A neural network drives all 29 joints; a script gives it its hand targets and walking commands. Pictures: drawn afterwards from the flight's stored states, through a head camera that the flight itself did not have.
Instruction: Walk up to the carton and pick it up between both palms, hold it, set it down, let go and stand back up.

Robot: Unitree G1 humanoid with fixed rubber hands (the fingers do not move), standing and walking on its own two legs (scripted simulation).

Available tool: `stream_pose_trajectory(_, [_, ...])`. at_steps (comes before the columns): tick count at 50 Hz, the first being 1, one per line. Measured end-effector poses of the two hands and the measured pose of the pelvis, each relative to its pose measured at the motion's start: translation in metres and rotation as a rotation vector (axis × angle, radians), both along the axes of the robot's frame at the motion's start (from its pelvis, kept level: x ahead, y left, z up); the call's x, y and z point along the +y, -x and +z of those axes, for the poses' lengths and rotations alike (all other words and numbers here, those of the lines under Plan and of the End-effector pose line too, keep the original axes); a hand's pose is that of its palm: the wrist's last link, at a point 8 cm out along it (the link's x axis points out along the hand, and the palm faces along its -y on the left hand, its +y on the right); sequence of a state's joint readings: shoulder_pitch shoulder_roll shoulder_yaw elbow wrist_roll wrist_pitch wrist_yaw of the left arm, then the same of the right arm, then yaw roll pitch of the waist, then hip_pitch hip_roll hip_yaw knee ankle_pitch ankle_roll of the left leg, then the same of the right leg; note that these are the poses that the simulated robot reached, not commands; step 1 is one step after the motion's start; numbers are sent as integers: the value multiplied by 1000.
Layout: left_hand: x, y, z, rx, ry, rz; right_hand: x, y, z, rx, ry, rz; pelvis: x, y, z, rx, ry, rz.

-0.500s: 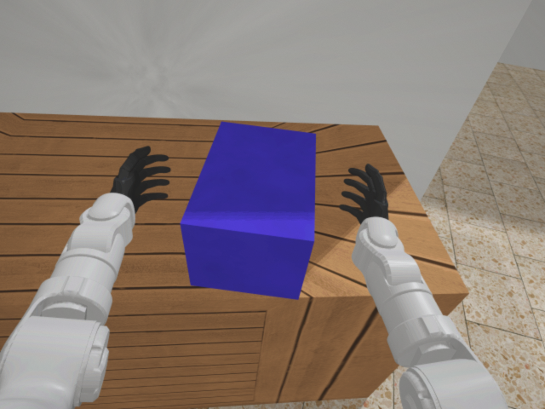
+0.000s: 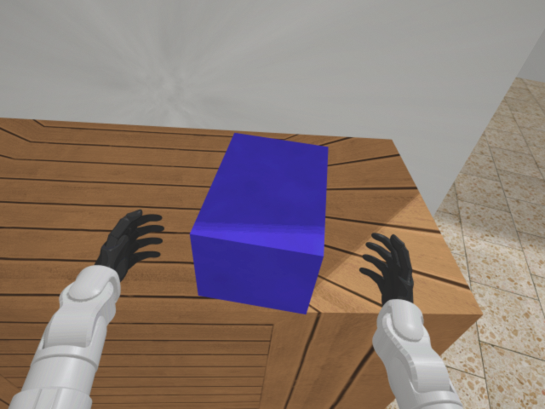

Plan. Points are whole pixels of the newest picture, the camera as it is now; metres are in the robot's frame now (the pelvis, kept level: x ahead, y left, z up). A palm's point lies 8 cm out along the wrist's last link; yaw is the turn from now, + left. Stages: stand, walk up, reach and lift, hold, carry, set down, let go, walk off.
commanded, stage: set down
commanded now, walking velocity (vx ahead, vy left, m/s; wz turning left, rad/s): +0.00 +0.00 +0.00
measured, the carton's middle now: (267, 216) +0.48 +0.02 +0.00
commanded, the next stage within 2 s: let go in 1.68 s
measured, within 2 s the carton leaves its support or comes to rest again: neither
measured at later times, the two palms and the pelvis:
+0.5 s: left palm (89, 328) +0.24 +0.26 +0.03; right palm (392, 343) +0.23 -0.15 +0.03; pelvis +0.01 +0.00 +0.00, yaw +0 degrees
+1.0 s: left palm (96, 363) +0.21 +0.24 +0.00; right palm (402, 368) +0.21 -0.17 +0.00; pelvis +0.03 -0.01 +0.00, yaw +1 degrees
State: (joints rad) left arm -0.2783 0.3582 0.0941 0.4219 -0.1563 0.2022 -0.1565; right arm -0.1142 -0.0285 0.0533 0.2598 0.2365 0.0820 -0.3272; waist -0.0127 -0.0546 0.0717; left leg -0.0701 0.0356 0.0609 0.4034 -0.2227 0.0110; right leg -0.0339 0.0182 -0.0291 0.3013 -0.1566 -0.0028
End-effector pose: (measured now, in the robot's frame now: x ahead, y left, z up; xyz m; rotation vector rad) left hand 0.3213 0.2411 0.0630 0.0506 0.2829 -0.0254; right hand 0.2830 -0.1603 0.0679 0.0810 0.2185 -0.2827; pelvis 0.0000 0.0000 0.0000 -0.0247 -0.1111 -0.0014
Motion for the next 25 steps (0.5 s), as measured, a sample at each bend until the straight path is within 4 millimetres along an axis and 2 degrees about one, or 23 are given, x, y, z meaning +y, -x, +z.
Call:
stream_pose_trajectory(7, [7,35,-18,17,-3,15,5,30,-16,24,-7,10,0,0,0,-6,-3,-3])
stream_pose_trajectory(12, [11,56,-26,19,-5,19,6,42,-23,40,1,14,1,1,-1,0,-4,2])
stream_pose_trajectory(19, [14,70,-27,-4,-9,16,7,47,-23,36,12,25,2,-3,-1,8,-6,7])
stream_pose_trajectory(25, [15,81,-34,12,-14,12,9,57,-36,87,7,27,1,-11,-1,6,-5,9])
